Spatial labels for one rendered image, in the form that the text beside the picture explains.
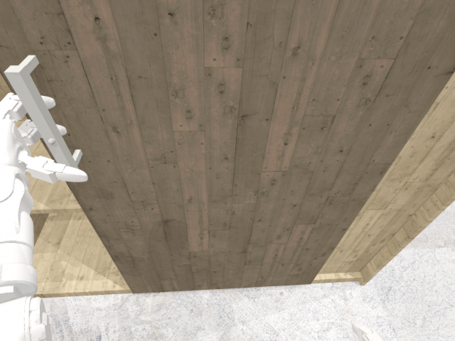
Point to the left robot forearm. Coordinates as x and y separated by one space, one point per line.
18 278

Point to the left robot hand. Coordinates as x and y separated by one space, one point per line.
13 140

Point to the wardrobe door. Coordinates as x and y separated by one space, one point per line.
230 143
421 168

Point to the robot left upper arm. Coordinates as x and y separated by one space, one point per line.
24 319

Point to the handle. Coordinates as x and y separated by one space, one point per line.
25 88

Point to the right robot hand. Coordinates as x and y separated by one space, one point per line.
364 333

